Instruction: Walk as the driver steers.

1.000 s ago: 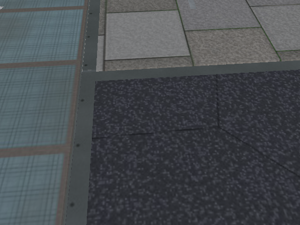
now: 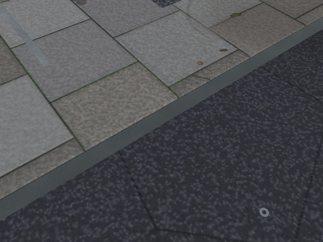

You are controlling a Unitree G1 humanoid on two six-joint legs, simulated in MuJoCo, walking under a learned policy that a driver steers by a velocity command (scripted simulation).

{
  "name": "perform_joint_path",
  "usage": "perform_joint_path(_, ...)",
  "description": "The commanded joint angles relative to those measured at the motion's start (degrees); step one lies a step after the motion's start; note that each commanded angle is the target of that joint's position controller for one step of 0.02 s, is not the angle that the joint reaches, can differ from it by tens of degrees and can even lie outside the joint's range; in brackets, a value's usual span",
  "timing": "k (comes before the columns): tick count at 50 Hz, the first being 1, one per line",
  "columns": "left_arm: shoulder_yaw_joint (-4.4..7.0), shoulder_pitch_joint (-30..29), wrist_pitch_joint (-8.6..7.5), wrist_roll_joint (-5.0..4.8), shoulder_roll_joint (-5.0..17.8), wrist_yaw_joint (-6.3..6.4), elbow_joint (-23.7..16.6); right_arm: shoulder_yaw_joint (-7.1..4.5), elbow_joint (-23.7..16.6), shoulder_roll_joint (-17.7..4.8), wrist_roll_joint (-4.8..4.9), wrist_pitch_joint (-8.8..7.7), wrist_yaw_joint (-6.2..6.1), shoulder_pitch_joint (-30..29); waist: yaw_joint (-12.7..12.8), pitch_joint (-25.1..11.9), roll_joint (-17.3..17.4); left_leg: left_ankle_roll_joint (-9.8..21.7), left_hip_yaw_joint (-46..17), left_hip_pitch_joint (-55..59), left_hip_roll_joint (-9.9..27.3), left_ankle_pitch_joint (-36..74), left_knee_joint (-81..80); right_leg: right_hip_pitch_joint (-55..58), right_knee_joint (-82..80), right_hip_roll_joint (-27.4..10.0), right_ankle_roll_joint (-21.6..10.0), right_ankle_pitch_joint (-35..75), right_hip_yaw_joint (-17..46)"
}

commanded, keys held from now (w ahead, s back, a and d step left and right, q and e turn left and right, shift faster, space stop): w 0.18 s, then q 0.82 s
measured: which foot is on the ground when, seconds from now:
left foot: down 0.00-0.20, up 0.22-0.64, down 0.66-1.00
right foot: up 0.00-0.16, down 0.18-0.68, up 0.70-1.00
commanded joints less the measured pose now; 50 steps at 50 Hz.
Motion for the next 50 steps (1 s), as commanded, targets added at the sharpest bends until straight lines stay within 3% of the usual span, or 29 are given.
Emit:
perform_joint_path(1, -0.52, -5.7, -1.55, -0.09, 0.8, -1.03, -4.8, -1.90, -3.5, -10.2, 0.79, -0.47, -0.30, -2.9, 0.5, 1.4, 6.2, 9.3, -7.0, -1.7, 13.7, 14.3, -6.9, 2.6, -9.1, 0.3, 0.1, 7.0, -3.2)
perform_joint_path(4, -0.38, -9.6, -1.76, -0.56, 1.7, -1.67, -6.4, -2.03, -1.7, -11.3, 1.29, 0.53, -0.29, 0.3, -0.2, 2.5, 7.0, 8.6, -7.4, 2.6, 16.1, 15.7, -5.5, 3.4, -13.9, 1.3, -1.0, 5.0, -3.9)
perform_joint_path(6, 0.10, -9.3, -1.86, -0.42, 3.0, -1.93, -6.7, -2.22, -0.9, -12.2, 1.62, 1.30, -0.45, 0.7, 1.2, 2.1, 7.9, 7.6, -7.2, 5.6, 17.3, 22.0, -2.6, 6.0, -16.5, 2.5, -2.7, 1.3, -4.7)
perform_joint_path(7, 0.77, -6.2, -1.90, -0.14, 4.2, -1.88, -5.9, -2.28, -0.8, -12.7, 1.75, 1.63, -0.61, 0.1, 3.7, 0.0, 8.2, 6.7, -6.0, 5.9, 16.8, 30.5, 1.7, 11.6, -18.3, 4.0, -3.8, 0.8, -6.0)
perform_joint_path(8, 1.99, 1.0, -1.83, 0.18, 6.1, -1.64, -3.6, -2.01, -0.7, -12.3, 1.83, 1.90, -0.78, -0.4, 7.8, -4.4, 7.5, 5.4, -3.4, 4.1, 14.7, 38.1, 10.4, 22.4, -20.5, 5.8, -5.5, 2.6, -7.4)
perform_joint_path(9, 3.44, 10.1, -1.53, 0.37, 9.2, -1.02, -1.0, -1.12, -1.2, -10.3, 1.03, 1.76, -1.01, -0.3, 11.8, -10.5, 5.9, 3.2, -1.3, -3.7, 12.1, 33.5, 22.6, 37.4, -18.9, 3.0, -7.4, 3.7, -4.3)
perform_joint_path(10, 4.48, 15.9, -1.20, 2.07, 15.4, -0.19, -0.7, 1.04, -3.7, -4.3, -0.47, 0.89, -0.65, 3.3, 11.3, -19.1, -6.7, -1.2, 0.2, -25.9, 4.1, 9.0, 45.7, 59.0, -19.8, -13.4, -15.3, 3.8, 20.1)
perform_joint_path(11, 3.70, 15.8, -1.07, 1.75, 13.0, -0.15, -0.8, 1.21, -2.4, -4.8, 0.02, -0.09, -0.50, 4.2, 10.9, -24.9, -10.9, -2.1, -8.6, -32.5, -0.2, -21.6, 56.6, 59.8, -26.9, -19.9, -19.5, 10.5, 35.1)
perform_joint_path(12, 2.41, 12.1, -1.27, 1.75, 9.5, -0.32, -1.1, -0.41, -2.9, -9.8, 1.80, -0.22, -0.34, 1.0, 10.8, -17.0, -6.3, -2.0, -11.6, -35.6, 2.5, -20.6, 60.6, 52.6, -26.2, -18.2, -17.3, 18.3, 25.2)
perform_joint_path(13, 1.69, 8.6, -1.58, 1.57, 7.3, -0.47, -1.0, -0.38, -3.4, -9.2, 2.18, 0.02, -0.47, -1.7, 9.0, -11.5, -4.4, -1.9, -10.2, -35.4, 4.9, -17.7, 58.8, 45.5, -25.8, -15.2, -15.4, 26.9, 15.2)
perform_joint_path(14, 1.20, 5.2, -1.92, 1.33, 5.3, -0.83, -0.4, -0.43, -3.1, -8.2, 1.48, 0.64, -0.83, -2.4, 6.8, -8.0, -1.8, -2.3, -9.6, -34.0, 6.6, -14.8, 54.7, 39.2, -27.2, -12.2, -13.5, 29.4, 9.2)
perform_joint_path(15, 0.93, 2.5, -2.35, 1.18, 3.9, -0.96, -0.3, -0.84, -2.5, -7.9, 1.07, 1.75, -1.23, -1.6, 4.8, -6.2, -2.9, -2.8, -9.6, -30.4, 7.9, -12.3, 51.7, 33.8, -29.3, -10.4, -12.2, 29.4, 5.0)
perform_joint_path(18, 1.24, -1.4, -3.54, 2.37, 4.3, -0.58, 1.1, -0.77, -1.8, -5.1, 0.79, 4.46, -1.86, 1.2, 1.7, -5.0, -3.4, -4.6, -8.7, -24.1, 6.6, -5.6, 49.2, 25.3, -33.7, -9.7, -12.9, 33.6, -1.8)
perform_joint_path(20, 1.56, -2.5, -3.48, 2.35, 5.2, 0.37, 2.0, -0.81, -3.9, -4.7, 0.24, 4.98, -2.03, -1.8, 1.6, -3.4, -3.3, -5.1, -8.6, -25.9, 6.9, -0.9, 43.5, 24.9, -34.7, -9.7, -12.8, 32.7, -5.3)
perform_joint_path(23, 1.83, -2.3, -2.32, 1.97, 6.1, 1.85, 3.2, -0.53, -6.3, -3.9, 0.03, 4.94, -0.93, -6.3, 3.4, -3.6, -2.8, -4.7, -6.8, -24.5, 7.0, 7.2, 33.6, 26.9, -34.8, -8.7, -11.8, 28.9, -9.8)
perform_joint_path(27, 2.50, -0.8, -0.49, 1.00, 7.9, 2.39, 5.1, -0.94, -9.7, -4.7, -0.02, 5.44, 0.61, -10.8, 5.2, -3.4, -1.7, -3.3, -5.2, -24.9, 6.5, 6.1, 26.9, 32.3, -32.0, -11.1, -11.5, 26.6, -10.4)
perform_joint_path(31, 3.10, -1.7, 1.10, -0.70, 8.8, 2.61, 5.8, -1.87, -12.2, -5.7, 0.07, 6.11, 1.59, -10.8, 4.2, -3.0, -2.0, -0.1, -2.4, -22.8, 4.4, 0.2, 20.4, 34.8, -23.1, -12.4, -9.0, 27.1, -10.4)
perform_joint_path(32, 3.07, -1.6, 1.35, -1.02, 8.4, 2.79, 6.0, -2.40, -11.9, -6.4, 0.02, 5.94, 1.43, -8.2, 2.7, -4.2, -1.0, 1.4, -1.2, -17.5, 2.5, 4.7, 15.2, 33.8, -17.3, -10.4, -6.9, 28.7, -12.2)
perform_joint_path(33, 2.90, 1.6, 1.29, -0.35, 7.4, 2.71, 6.8, -3.85, -11.4, -10.3, -0.24, 5.69, 0.60, -4.2, 1.7, -7.3, 4.4, 3.9, -5.0, -8.4, 2.9, 22.1, 10.7, 30.2, -7.3, -5.9, -3.0, 24.1, -14.4)
perform_joint_path(34, 2.00, 2.4, 0.72, 2.25, 5.0, 2.31, 4.6, -5.72, -12.2, -17.9, -0.91, 5.77, -0.89, -1.6, 2.8, -10.9, 18.7, 12.4, -24.0, 5.7, 16.1, 51.7, 12.5, 13.0, 11.1, 1.9, 2.6, -4.8, -16.4)
perform_joint_path(35, 1.32, 0.8, 0.60, 2.69, 4.2, 1.77, 3.5, -4.90, -13.4, -16.7, -1.86, 5.55, -0.78, -1.1, 1.7, -19.0, 18.9, 22.9, -38.9, 11.5, 24.2, 48.3, 9.2, 3.4, 23.8, 8.9, 4.1, -33.9, -5.7)
perform_joint_path(36, 1.97, -1.4, 0.84, 1.04, 6.4, 1.24, 4.1, -3.97, -14.1, -13.7, -1.24, 5.10, -0.20, -3.2, 0.6, -18.1, 10.9, 21.1, -34.0, 8.5, 22.2, 40.9, 7.6, 1.8, 27.0, 6.0, 3.3, -32.3, 0.4)
perform_joint_path(37, 2.01, -2.9, 1.19, 0.08, 6.1, 1.37, 3.8, -3.59, -14.4, -12.0, -0.47, 4.74, -0.32, -6.6, 2.2, -13.4, 8.0, 17.7, -28.8, 4.0, 19.0, 33.0, 7.3, 0.2, 25.4, 4.6, 2.5, -27.8, 0.5)
perform_joint_path(38, 2.16, -3.2, 1.60, 0.57, 5.9, 2.03, 4.4, -3.29, -14.7, -10.6, 0.38, 4.92, -0.59, -9.2, 3.4, -9.6, 4.8, 14.6, -25.9, -0.3, 16.3, 25.9, 6.1, -0.2, 21.2, 3.5, 2.7, -23.8, 0.2)
perform_joint_path(39, 2.54, -3.4, 2.04, 1.16, 6.7, 2.70, 4.4, -3.00, -15.1, -9.8, 0.62, 5.30, -1.18, -11.4, 4.5, -8.1, 5.9, 13.0, -24.0, -4.4, 14.4, 21.2, 5.0, 2.0, 17.4, 2.9, 3.0, -20.5, 0.3)
perform_joint_path(41, 2.31, -1.9, 2.32, 1.12, 5.3, 2.82, 4.8, -3.17, -15.9, -10.3, -0.35, 5.98, -1.87, -12.3, 5.7, -8.2, 9.0, 12.4, -22.6, -8.5, 11.9, 19.8, 4.0, 6.5, 13.1, 4.7, 3.9, -17.0, -0.7)
perform_joint_path(45, 1.59, -2.6, 2.03, 0.83, 3.7, 2.84, 4.8, -3.84, -16.3, -11.5, 0.02, 6.43, -2.98, -11.4, 4.6, -9.7, 9.8, 11.8, -23.8, -8.8, 10.9, 14.2, 4.6, 10.2, 1.9, 5.8, 5.1, -13.5, 0.2)
perform_joint_path(50, 1.89, -3.0, 1.25, 0.33, 5.0, 1.78, 4.5, -3.89, -17.1, -11.5, -0.04, 7.32, -2.82, -12.1, 3.7, -8.3, 12.6, 10.7, -30.0, -10.2, 10.3, 5.1, 4.7, 15.0, -8.2, 7.1, 4.3, -12.7, 0.7)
